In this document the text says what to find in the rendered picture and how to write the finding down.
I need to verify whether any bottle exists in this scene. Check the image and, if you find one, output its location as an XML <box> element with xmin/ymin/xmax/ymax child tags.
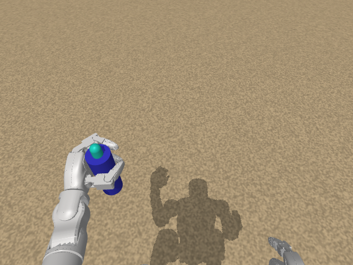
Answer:
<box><xmin>85</xmin><ymin>144</ymin><xmax>123</xmax><ymax>195</ymax></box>

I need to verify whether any right robot hand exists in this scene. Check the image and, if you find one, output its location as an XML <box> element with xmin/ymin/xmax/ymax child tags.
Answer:
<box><xmin>268</xmin><ymin>237</ymin><xmax>305</xmax><ymax>265</ymax></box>

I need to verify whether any left robot hand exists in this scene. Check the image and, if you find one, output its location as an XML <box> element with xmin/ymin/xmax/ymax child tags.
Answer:
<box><xmin>64</xmin><ymin>133</ymin><xmax>125</xmax><ymax>193</ymax></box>

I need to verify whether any left robot arm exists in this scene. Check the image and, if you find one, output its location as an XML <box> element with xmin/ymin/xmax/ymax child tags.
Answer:
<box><xmin>42</xmin><ymin>189</ymin><xmax>90</xmax><ymax>265</ymax></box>

